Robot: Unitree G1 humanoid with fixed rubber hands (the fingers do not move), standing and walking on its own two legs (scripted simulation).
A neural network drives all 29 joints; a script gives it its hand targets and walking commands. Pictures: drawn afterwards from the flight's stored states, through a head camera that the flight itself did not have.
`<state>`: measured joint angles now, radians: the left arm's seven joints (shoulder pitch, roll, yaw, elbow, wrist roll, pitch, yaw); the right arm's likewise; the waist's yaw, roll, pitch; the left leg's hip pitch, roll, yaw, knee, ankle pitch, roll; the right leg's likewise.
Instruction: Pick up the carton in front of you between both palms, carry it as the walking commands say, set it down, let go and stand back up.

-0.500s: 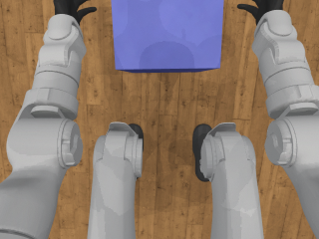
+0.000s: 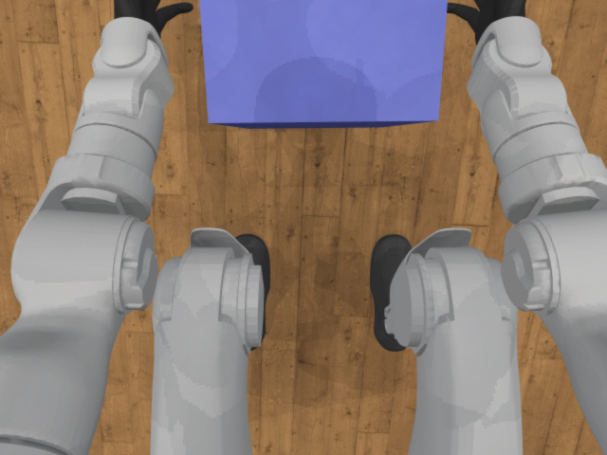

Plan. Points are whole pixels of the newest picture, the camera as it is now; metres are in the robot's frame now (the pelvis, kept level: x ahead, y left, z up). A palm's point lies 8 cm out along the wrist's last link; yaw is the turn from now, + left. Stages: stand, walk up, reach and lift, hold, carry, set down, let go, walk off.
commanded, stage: reach and lift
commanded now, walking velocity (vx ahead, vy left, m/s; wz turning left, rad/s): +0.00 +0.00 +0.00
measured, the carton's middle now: (318, 37) +0.53 +0.01 -0.24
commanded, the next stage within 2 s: none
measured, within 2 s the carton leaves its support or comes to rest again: leaves its support in 0.46 s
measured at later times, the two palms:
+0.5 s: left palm (165, 10) +0.53 +0.16 -0.17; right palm (475, 8) +0.53 -0.14 -0.16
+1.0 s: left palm out of the picture +0.49 +0.16 +0.04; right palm out of the picture +0.49 -0.14 +0.04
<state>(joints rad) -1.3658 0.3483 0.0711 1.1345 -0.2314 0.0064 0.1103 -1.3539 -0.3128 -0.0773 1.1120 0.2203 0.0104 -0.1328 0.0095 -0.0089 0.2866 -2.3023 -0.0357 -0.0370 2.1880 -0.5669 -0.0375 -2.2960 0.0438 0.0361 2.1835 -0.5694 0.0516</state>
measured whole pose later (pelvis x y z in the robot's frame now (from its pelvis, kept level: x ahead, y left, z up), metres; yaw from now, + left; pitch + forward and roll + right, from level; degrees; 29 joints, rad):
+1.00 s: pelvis -0.01 +0.00 +0.10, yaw +1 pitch +42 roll +0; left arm -1.09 0.04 0.48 0.80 0.21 0.33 0.05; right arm -1.08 -0.01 -0.49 0.77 -0.21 0.33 -0.06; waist 0.00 -0.01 -0.14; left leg -2.08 -0.11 -0.08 1.83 -0.49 -0.07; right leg -2.07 0.12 0.09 1.83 -0.50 0.07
